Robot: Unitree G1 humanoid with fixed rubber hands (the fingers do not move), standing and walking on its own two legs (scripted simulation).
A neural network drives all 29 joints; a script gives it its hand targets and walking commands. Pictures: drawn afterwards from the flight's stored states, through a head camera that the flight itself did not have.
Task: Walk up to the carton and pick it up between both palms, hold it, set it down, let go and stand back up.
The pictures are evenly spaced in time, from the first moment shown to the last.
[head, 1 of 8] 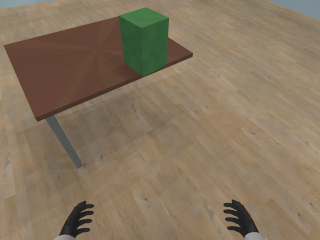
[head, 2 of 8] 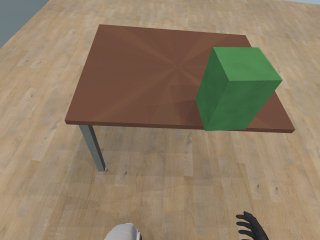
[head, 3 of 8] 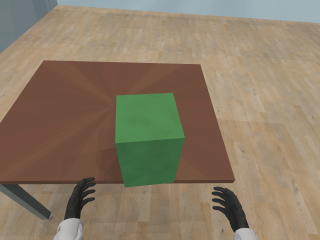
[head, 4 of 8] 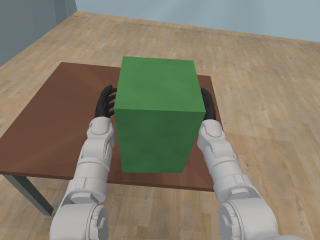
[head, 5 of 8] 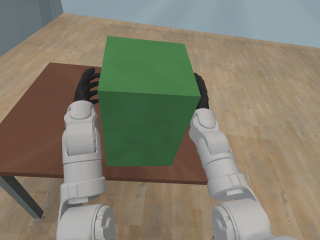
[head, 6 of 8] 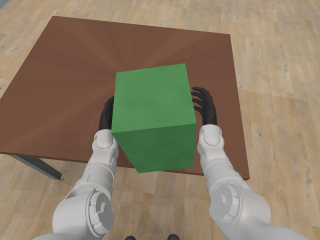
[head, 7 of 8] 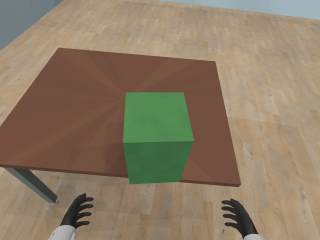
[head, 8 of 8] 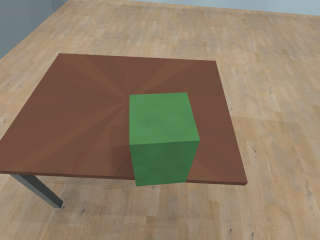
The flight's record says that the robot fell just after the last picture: no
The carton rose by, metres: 0.24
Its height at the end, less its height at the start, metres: +0.00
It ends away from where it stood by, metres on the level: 0.01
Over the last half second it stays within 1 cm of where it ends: yes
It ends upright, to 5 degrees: yes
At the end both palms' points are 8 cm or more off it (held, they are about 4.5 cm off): yes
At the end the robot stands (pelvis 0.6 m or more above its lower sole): yes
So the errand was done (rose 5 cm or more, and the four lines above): yes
